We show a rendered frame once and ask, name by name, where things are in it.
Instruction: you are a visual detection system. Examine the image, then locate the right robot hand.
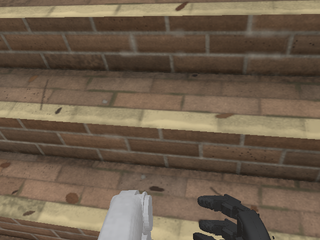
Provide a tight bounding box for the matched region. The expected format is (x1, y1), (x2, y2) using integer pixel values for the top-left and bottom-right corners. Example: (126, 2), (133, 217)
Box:
(193, 194), (275, 240)

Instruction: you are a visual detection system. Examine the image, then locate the robot left thigh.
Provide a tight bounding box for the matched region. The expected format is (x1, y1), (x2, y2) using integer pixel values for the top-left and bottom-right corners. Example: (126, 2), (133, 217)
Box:
(97, 190), (153, 240)

